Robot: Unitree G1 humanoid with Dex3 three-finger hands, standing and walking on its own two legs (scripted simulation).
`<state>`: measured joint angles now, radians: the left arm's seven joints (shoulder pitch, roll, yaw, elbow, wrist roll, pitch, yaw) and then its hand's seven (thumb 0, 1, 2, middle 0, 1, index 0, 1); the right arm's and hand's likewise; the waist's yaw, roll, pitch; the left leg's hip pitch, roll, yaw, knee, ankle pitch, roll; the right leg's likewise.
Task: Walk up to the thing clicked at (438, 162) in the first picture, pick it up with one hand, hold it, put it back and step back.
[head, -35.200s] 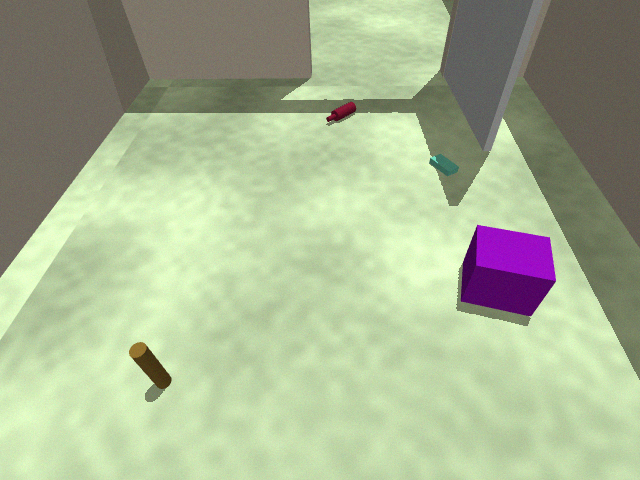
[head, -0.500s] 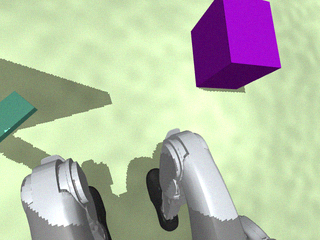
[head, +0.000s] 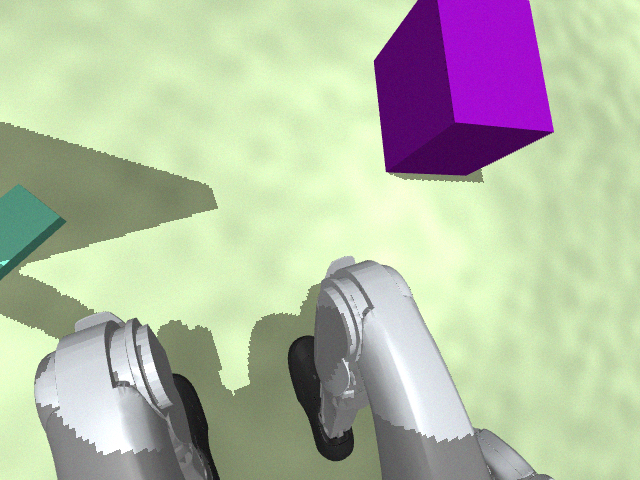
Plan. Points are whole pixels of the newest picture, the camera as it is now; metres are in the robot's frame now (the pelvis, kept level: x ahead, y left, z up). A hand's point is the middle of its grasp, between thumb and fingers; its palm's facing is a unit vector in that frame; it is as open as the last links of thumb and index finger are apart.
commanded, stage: rise first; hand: left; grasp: from above
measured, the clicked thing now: (2, 237) +0.44 +0.35 -0.30
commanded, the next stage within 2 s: none
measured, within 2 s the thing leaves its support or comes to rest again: neither
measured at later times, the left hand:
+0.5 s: hand out of the picture +0.40 +0.41 -0.19, palm faces -0.22 -0.35 -0.91, open 14.0 cm
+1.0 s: hand out of the picture +0.39 +0.42 -0.19, palm faces -0.22 -0.35 -0.91, open 14.0 cm
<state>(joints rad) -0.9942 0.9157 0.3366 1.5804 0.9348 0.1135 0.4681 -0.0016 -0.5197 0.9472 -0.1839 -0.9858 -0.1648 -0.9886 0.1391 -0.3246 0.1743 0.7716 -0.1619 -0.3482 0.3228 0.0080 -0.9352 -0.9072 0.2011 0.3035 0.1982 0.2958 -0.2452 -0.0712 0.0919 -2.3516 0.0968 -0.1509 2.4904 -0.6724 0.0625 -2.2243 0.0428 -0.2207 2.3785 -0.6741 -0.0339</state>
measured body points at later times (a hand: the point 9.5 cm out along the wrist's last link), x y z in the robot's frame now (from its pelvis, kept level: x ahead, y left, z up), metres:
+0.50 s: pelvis +0.00 +0.00 +0.00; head +0.25 +0.10 +0.36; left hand +0.41 +0.43 -0.13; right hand +0.07 -0.25 -0.08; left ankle +0.08 +0.12 -0.28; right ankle +0.10 -0.10 -0.28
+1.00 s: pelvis +0.00 +0.00 +0.00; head +0.25 +0.11 +0.36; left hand +0.40 +0.43 -0.14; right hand +0.06 -0.25 -0.08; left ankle +0.08 +0.12 -0.28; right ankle +0.10 -0.10 -0.28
